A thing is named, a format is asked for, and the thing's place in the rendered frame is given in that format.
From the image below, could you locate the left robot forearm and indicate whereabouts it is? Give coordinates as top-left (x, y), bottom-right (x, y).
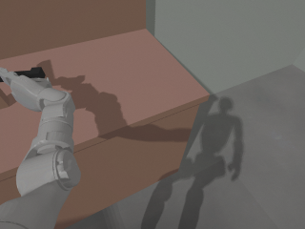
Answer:
top-left (16, 88), bottom-right (76, 195)

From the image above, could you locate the tap lever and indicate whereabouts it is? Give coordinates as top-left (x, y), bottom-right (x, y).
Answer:
top-left (0, 67), bottom-right (46, 82)

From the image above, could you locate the counter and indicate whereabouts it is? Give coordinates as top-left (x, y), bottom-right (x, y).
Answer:
top-left (0, 0), bottom-right (210, 229)

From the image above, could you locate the left robot hand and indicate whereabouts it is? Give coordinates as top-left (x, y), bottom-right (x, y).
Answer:
top-left (0, 67), bottom-right (52, 112)

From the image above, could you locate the robot left upper arm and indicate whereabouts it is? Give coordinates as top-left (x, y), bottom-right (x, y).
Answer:
top-left (0, 149), bottom-right (81, 229)

